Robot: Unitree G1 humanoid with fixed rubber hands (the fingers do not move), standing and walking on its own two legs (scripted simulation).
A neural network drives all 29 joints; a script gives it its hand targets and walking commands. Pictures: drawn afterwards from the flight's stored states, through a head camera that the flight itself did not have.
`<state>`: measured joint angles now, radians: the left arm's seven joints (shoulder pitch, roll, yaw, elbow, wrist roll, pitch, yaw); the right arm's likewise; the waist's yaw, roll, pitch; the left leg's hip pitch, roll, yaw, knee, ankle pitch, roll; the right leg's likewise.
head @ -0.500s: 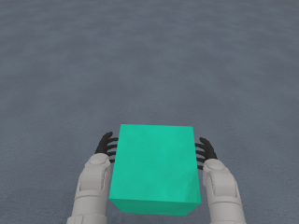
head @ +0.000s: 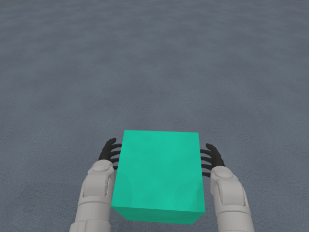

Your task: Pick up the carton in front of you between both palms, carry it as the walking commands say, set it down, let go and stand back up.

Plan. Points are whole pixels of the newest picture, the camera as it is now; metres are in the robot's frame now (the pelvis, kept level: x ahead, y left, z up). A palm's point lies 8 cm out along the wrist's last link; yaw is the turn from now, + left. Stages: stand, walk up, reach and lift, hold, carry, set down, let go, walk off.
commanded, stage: hold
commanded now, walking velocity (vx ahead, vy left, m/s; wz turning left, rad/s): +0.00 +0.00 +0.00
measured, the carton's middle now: (160, 180) +0.30 +0.01 -0.06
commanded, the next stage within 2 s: set down in 0.20 s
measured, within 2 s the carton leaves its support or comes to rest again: neither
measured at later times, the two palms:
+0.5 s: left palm (115, 162) +0.31 +0.13 +0.03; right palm (218, 161) +0.33 -0.16 +0.02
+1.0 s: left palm (128, 181) +0.36 +0.12 -0.18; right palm (205, 184) +0.36 -0.17 -0.19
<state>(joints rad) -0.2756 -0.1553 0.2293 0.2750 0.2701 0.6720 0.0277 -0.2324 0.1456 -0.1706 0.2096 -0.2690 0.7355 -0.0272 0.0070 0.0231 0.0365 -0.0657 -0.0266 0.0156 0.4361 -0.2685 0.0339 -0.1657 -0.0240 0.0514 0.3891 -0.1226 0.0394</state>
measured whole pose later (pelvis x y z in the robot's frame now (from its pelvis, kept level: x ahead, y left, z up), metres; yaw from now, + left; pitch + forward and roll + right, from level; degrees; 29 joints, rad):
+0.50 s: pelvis -0.01 -0.06 -0.01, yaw +5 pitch -4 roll +0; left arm -0.55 -0.18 0.51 0.58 0.47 0.54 -0.05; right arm -0.52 0.23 -0.46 0.52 -0.43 0.60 -0.05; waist 0.00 0.03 0.05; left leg -0.20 -0.01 -0.13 0.57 -0.31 0.00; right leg -0.27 0.05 0.02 0.53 -0.19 -0.03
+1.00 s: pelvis -0.04 -0.03 -0.12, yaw +5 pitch +35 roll +1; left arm -0.65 -0.21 0.43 0.50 0.23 0.19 0.11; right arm -0.64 0.11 -0.42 0.51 -0.28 0.24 -0.06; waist -0.02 0.06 -0.15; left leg -1.35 -0.10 -0.09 1.16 -0.43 -0.02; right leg -1.42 0.03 0.08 1.10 -0.30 0.03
